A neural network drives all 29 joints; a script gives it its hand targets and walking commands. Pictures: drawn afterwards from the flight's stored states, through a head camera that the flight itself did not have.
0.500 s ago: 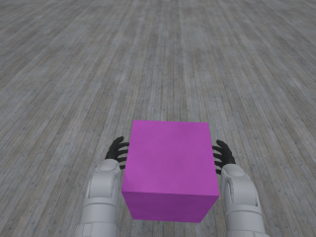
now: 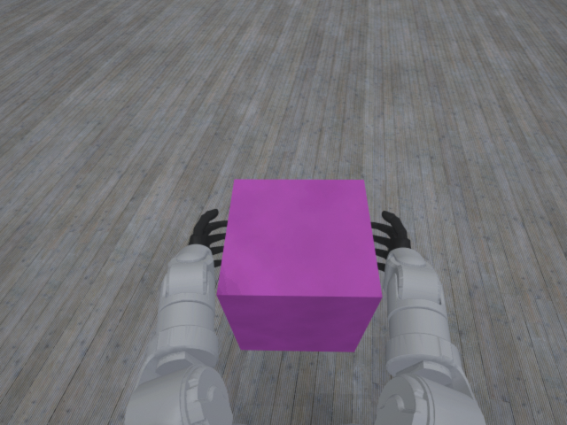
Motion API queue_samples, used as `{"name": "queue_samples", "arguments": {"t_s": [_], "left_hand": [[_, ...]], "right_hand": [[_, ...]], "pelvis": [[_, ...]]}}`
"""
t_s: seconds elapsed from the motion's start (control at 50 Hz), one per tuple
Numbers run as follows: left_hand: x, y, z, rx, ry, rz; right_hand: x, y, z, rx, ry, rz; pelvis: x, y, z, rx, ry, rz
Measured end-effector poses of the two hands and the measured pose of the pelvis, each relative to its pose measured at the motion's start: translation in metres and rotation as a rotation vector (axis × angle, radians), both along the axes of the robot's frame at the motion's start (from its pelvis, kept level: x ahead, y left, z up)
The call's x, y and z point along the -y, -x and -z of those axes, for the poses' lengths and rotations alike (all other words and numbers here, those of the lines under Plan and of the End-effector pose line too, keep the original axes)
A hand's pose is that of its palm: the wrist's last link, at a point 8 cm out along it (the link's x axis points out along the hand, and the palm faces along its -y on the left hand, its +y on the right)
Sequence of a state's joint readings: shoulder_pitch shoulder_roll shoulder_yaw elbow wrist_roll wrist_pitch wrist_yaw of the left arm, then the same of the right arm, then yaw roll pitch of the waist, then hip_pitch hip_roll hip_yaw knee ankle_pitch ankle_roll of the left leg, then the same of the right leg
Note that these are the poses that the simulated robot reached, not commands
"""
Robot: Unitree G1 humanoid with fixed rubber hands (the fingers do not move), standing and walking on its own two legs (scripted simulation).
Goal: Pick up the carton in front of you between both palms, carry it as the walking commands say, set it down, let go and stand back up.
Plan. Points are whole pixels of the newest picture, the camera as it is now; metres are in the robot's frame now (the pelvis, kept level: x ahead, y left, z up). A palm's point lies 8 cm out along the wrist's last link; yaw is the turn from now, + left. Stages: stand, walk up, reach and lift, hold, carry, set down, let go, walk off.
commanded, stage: set down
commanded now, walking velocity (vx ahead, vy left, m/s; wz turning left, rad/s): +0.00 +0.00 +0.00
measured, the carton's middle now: (297, 271) +0.37 +0.00 -0.04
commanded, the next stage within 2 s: none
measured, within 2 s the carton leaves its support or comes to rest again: neither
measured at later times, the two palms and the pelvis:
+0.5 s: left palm (234, 284) +0.41 +0.14 -0.17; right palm (376, 292) +0.40 -0.16 -0.18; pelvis -0.01 +0.01 -0.11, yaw +0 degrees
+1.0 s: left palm (255, 300) +0.45 +0.11 -0.33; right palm (374, 307) +0.44 -0.19 -0.33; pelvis -0.04 +0.01 -0.23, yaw +2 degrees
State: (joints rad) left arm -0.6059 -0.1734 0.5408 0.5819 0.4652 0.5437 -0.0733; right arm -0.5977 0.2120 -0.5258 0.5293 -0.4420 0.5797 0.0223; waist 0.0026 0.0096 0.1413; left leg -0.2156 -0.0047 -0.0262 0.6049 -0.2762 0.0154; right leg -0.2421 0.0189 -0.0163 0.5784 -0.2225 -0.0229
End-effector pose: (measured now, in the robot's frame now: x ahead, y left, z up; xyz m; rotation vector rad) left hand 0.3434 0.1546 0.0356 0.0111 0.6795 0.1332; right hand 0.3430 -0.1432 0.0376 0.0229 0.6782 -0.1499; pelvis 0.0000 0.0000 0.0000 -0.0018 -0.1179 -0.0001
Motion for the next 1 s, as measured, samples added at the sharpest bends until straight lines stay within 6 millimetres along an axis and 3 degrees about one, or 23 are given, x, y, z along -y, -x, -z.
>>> {"name": "queue_samples", "arguments": {"t_s": [0.12,0.22,0.34,0.5,0.64,1.0], "left_hand": [[0.002,-0.016,0.047,-0.032,-0.028,0.012],[0.008,-0.026,0.107,-0.031,-0.041,0.034],[0.013,-0.039,0.174,0.002,-0.016,0.030],[0.017,-0.067,0.209,0.047,0.035,0.002],[0.025,-0.078,0.241,0.003,0.044,0.000],[0.048,-0.106,0.364,0.003,0.035,0.011]], "right_hand": [[0.002,-0.017,0.048,-0.031,0.018,-0.018],[0.008,-0.021,0.111,-0.030,0.033,-0.016],[0.013,-0.030,0.178,0.003,0.023,0.004],[0.018,-0.056,0.213,0.049,-0.001,0.031],[0.025,-0.067,0.243,0.004,0.003,0.030],[0.048,-0.095,0.365,0.003,0.018,0.025]], "pelvis": [[0.005,0.007,0.012,-0.142,0.003,-0.010],[0.005,0.014,0.028,-0.307,0.002,-0.010],[0.001,0.016,0.061,-0.520,-0.004,-0.006],[-0.007,0.013,0.107,-0.698,-0.004,-0.005],[-0.012,0.014,0.136,-0.777,-0.005,-0.007],[-0.009,0.037,0.233,-0.916,-0.020,-0.018]]}}
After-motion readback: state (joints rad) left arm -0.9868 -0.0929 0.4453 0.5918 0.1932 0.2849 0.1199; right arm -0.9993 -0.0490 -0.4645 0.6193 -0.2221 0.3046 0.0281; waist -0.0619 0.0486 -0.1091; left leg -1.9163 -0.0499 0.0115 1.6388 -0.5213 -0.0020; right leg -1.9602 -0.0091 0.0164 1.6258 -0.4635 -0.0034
